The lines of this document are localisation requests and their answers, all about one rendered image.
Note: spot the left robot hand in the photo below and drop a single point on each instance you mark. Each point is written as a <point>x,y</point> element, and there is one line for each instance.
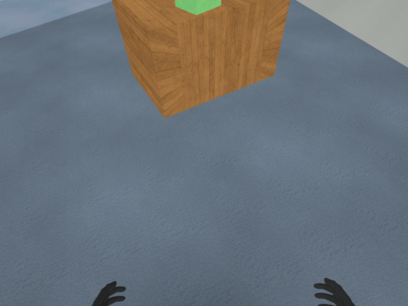
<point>110,289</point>

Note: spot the pedestal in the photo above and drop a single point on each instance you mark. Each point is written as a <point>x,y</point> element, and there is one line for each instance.
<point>182,60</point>

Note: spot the right robot hand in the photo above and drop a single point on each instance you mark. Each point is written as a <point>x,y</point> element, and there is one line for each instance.
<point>339,297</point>

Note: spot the carton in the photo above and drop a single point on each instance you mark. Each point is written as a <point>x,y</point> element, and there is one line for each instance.
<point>197,6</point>

